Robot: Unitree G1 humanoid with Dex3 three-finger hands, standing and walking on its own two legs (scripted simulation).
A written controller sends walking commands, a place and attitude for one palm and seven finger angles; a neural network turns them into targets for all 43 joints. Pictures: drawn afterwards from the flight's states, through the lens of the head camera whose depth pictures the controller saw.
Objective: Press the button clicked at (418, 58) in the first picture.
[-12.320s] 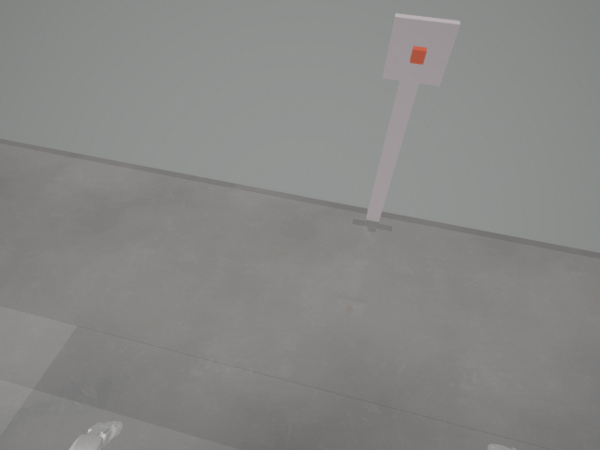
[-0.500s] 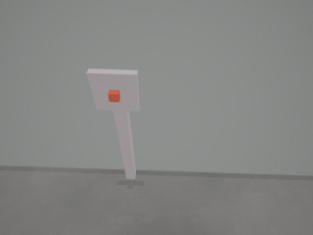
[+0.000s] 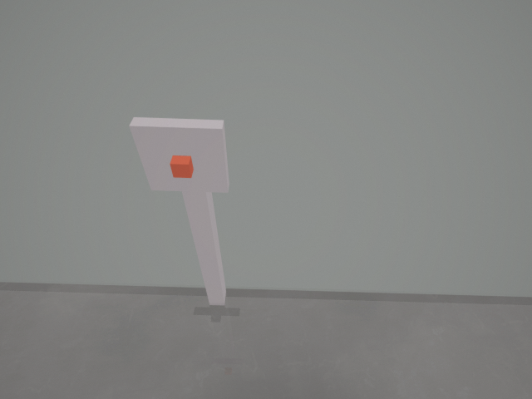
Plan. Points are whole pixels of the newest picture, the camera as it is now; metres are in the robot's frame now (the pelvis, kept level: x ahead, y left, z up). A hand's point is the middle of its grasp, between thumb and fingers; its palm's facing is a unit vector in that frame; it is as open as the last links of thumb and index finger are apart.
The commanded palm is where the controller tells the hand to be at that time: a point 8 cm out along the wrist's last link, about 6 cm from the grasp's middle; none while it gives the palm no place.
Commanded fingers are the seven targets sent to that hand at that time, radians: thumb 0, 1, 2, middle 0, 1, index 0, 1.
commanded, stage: shuffle to correct the standing spot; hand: left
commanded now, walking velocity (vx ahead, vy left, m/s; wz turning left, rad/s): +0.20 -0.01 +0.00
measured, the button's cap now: (182, 165) +0.55 +0.22 +0.02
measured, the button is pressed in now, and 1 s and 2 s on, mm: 0 0 0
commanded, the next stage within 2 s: come to a stop and stand still in 0.12 s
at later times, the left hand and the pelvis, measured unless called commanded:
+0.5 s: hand out of the picture +0.12 +0.18 -0.17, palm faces +0.06 -0.97 -0.23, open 7.3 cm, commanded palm none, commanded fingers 0.00 0.90 0.90 -0.20 -0.30 -0.20 -0.30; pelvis +0.08 +0.00 +0.00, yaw +2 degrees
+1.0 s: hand out of the picture +0.07 +0.17 -0.17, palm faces +0.02 -0.98 -0.20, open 7.4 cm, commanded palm none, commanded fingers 0.00 0.90 0.90 -0.20 -0.30 -0.20 -0.30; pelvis +0.07 +0.00 +0.00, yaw +0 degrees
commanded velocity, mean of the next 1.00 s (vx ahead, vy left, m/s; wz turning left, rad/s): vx -0.02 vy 0.00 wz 0.00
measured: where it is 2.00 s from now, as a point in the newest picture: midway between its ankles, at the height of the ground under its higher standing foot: outside the picture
